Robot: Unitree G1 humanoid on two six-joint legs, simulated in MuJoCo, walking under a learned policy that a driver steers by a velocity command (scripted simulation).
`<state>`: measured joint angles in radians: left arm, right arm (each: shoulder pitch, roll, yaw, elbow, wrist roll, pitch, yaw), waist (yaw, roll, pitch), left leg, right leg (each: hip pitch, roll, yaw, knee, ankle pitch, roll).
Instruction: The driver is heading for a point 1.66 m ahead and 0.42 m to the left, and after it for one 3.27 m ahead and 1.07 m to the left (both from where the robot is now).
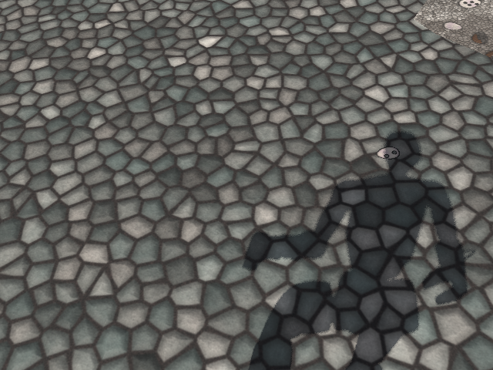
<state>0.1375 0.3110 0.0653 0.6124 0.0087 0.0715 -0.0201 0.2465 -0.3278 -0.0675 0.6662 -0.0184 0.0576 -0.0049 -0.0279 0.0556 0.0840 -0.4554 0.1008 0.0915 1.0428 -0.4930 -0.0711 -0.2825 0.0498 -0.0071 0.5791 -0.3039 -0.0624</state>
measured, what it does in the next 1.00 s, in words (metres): steps on the spot, turning left: left foot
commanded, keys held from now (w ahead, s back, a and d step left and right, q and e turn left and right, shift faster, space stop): shift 0.40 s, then q+shift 0.60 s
